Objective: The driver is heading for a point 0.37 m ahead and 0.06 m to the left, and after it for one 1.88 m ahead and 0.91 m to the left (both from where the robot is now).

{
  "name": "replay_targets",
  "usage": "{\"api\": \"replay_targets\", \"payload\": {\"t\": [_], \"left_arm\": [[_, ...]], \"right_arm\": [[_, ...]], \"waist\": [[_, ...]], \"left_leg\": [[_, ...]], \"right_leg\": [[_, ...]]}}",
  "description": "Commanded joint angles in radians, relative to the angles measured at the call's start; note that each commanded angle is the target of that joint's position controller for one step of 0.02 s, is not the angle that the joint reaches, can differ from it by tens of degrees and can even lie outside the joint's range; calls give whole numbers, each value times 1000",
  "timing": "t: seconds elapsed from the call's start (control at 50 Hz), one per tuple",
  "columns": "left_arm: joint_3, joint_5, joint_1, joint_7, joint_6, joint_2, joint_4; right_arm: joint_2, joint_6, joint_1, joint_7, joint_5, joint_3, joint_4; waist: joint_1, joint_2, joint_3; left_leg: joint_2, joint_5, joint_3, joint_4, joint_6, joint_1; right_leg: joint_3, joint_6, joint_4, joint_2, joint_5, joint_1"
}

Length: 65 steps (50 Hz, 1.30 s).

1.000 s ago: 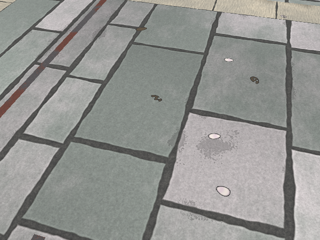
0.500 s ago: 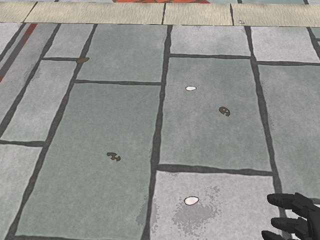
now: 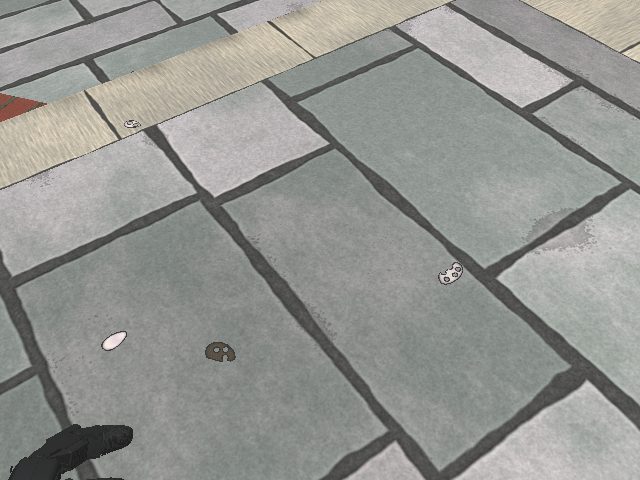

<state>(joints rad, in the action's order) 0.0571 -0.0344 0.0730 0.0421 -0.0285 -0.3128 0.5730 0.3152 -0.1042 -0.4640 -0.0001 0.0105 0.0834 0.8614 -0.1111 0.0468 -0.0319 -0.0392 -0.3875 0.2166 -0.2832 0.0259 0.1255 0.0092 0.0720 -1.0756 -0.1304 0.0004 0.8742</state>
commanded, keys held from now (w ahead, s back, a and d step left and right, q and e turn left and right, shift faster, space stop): w+e+shift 0.12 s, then w+q+shift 0.02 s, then q+shift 0.86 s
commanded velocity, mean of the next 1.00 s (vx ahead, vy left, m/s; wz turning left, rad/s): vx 0.37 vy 0.00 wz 0.30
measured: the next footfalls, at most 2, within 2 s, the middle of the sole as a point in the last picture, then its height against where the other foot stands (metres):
right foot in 0.14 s outside the picture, level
left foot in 0.60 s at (299, 419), level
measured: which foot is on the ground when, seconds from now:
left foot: down 0.00-0.14, up 0.16-0.58, down 0.60-1.00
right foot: up 0.00-0.12, down 0.14-0.58, up 0.60-1.00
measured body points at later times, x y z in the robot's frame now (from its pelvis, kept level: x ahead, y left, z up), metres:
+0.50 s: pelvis +0.37 -0.04 +0.01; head +0.41 -0.05 +0.46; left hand +0.51 +0.22 -0.10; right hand +0.49 -0.31 -0.10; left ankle +0.59 +0.08 -0.67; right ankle +0.29 -0.08 -0.72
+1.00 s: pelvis +0.55 -0.06 +0.01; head +0.59 -0.04 +0.46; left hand +0.63 +0.25 -0.09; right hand +0.81 -0.28 -0.06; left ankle +0.59 +0.03 -0.72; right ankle +0.68 -0.19 -0.70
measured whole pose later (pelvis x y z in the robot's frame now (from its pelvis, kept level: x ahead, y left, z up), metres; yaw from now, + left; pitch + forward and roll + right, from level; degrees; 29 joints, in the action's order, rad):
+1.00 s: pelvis +0.55 -0.06 +0.01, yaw +22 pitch +3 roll -2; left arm 0.06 0.00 0.06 -0.02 -0.02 -0.29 0.71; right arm 0.34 0.06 -0.17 -0.04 -0.02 0.10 0.55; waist -0.02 -0.01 -0.06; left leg -0.19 -0.11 -0.31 -0.49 -0.05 -0.38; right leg 0.20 -0.06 -0.69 0.07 0.27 0.49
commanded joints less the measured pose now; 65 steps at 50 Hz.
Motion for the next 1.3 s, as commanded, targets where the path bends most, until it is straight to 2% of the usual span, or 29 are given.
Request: {"api": "replay_targets", "payload": {"t": [0.02, 0.06, 0.1, 0.12, 0.14, 0.16, 0.18, 0.2, 0.22, 0.24, 0.32, 0.4, 0.46, 0.52, 0.58, 0.6, 0.62, 0.64, 0.66, 0.7, 0.76, 0.82, 1.02, 1.06, 1.08, 1.1, 1.14, 1.18, 1.3], "left_arm": [[-11, -3, -120, 34, -24, -3, -90], [5, -10, -125, 46, -30, -41, -97], [41, -21, 48, 43, -18, -103, -71], [78, -20, 268, 35, -6, -172, -16], [105, -11, 507, 14, 2, -205, 60], [93, 18, 439, -5, 3, -236, 76], [65, 65, 364, -6, -21, -200, 16], [58, 62, 379, 2, -33, -129, 29], [50, 51, 298, 9, -51, -127, 42], [34, 45, 197, 10, -67, -85, 36], [22, 53, 125, -4, -101, -48, 89], [19, 61, 71, -58, -90, -49, 99], [23, 46, 127, -91, -58, -73, 119], [32, 42, 113, -108, -13, -97, 119], [37, 29, 21, -117, 16, -104, 82], [28, 25, 3, -105, 13, -87, 67], [-4, 72, 111, -73, 4, 51, 48], [-8, 53, 216, -51, -7, 0, 40], [9, 33, 156, -39, -20, -99, 48], [11, 46, 22, -49, -10, -88, 21], [10, 48, 14, -55, 10, -52, 28], [5, 41, 3, -66, 11, -20, 48], [39, 26, -19, -53, -25, -76, 77], [58, 29, 47, -51, -31, -110, 103], [67, 44, 32, -56, -20, -163, 86], [68, 80, 13, -58, -7, -191, 76], [50, 69, -49, -72, -7, -96, 37], [39, 47, -58, -92, 8, -80, 25], [44, 67, 62, -103, 32, -119, 49]], "right_arm": [[136, -17, 95, -10, 0, 9, -77], [195, -4, 82, -23, 5, 16, -76], [252, 20, 107, -39, 3, 30, -89], [260, 24, 165, -37, -2, 35, -117], [220, 10, 220, -31, -19, 22, -134], [13, -30, 165, -16, 11, -34, -167], [38, -71, -13, 8, -47, -53, -185], [128, -75, 105, 4, -83, -32, -161], [123, -62, 177, -5, -94, -29, -188], [108, -34, 180, -19, -74, -30, -161], [61, 47, 99, -16, -50, -20, -100], [17, 35, 203, 6, -29, -29, -133], [2, 30, 310, 44, -24, -34, -172], [44, 35, 286, 83, -19, -15, -198], [123, 44, 47, 77, -16, 25, -166], [169, 42, -64, 55, -14, 46, -155], [238, 36, 19, 35, -3, 53, -179], [265, 30, 87, 36, 34, 55, -248], [219, 38, 156, 36, 19, 53, -297], [129, 63, 231, 19, -34, 28, -321], [112, 92, 274, -5, -25, 28, -347], [155, 118, 232, -30, -24, 49, -345], [157, 165, 301, -38, -30, 57, -392], [135, 166, 323, -34, -40, 47, -404], [74, 167, 239, -29, -34, 29, -392], [100, 158, 247, -20, -40, 35, -423], [217, 147, 237, -8, -32, 67, -382], [172, 164, 205, -12, -28, 56, -349], [106, 161, 318, -8, -44, 24, -403]], "waist": [[45, -34, -143], [77, -100, -89], [208, -204, 22], [322, -225, 119], [431, -131, 177], [266, 296, 157], [169, 267, 467], [230, 26, 382], [168, -99, 148], [118, -189, 103], [52, -58, 9], [75, -1, 18], [150, 1, 48], [137, 32, 70], [8, 39, 151], [-61, -61, 185], [98, -366, 172], [120, -373, 394], [78, -192, 390], [110, 21, 187], [143, -43, 122], [120, -94, 174], [84, -252, 152], [116, -205, 161], [70, -25, 209], [45, 224, 158], [54, 117, 98], [69, 48, 70], [163, 92, 80]], "left_leg": [[251, 668, -33, 123, -58, -124], [247, 1161, 23, 28, -30, -80], [290, 1582, 25, -229, -45, -52], [300, 1639, 4, -471, -69, -155], [221, 1225, -11, -840, -63, -394], [11, -133, -61, -1305, -44, -728], [17, -170, -338, -1409, -73, -870], [57, -77, -355, -1342, -85, -839], [87, -39, -318, -1254, -71, -855], [150, 0, -326, -1180, -55, -786], [171, 116, -324, -931, -7, -603], [127, 461, -223, -605, 14, -633], [104, 616, -167, -396, 11, -683], [76, 492, -128, -355, -27, -694], [-10, 336, -104, -322, -110, -469], [10, 572, -196, -208, -157, -281], [185, 1042, -523, -269, -278, -106], [349, 786, -1024, -115, -491, 81], [346, 528, -987, -49, -450, 47], [259, 283, -832, -9, -346, -206], [133, 324, -683, -4, -264, -372], [116, 444, -673, -42, -250, -347], [68, 224, -821, -108, -171, -349], [7, 102, -797, -204, -125, -419], [-83, -192, -669, -402, -83, -532], [-170, -255, -473, -637, -37, -696], [-39, -105, -421, -858, 21, -760], [-11, -7, -373, -990, 47, -793], [109, 47, -250, -880, 103, -866]], "right_leg": [[-83, 36, 187, 30, -89, -68], [-190, 67, 261, 126, -49, -237], [-221, 100, 241, 196, 87, -453], [-191, 140, 255, 213, 132, -721], [-43, 206, 442, 156, 10, -1077], [236, 233, 436, 8, -311, -1266], [730, 422, 644, -217, 48, -1396], [719, 359, 763, -212, 101, -1239], [582, 325, 790, -202, -56, -1004], [444, 275, 771, -178, -161, -845], [75, 157, 833, -64, -448, -537], [-164, 63, 832, 46, -494, -594], [-190, 36, 776, 8, -449, -765], [-188, 37, 656, -58, -546, -875], [-195, 10, 319, -54, -707, -828], [-193, -37, 60, 20, -450, -700], [-143, -105, -232, 219, 579, -387], [94, -132, -491, 328, 681, -205], [178, -100, -480, 254, 586, -178], [161, -88, -314, 192, 464, -173], [137, -101, -17, 180, 412, -291], [129, -140, 147, 212, 371, -327], [162, -114, 539, 222, 251, -500], [169, -79, 741, 141, 106, -676], [339, 8, 756, -71, 98, -814], [538, 134, 809, -205, 44, -763], [427, 144, 787, -185, 102, -710], [280, 100, 769, -103, 112, -709], [107, 156, 794, -127, -28, -850]]}}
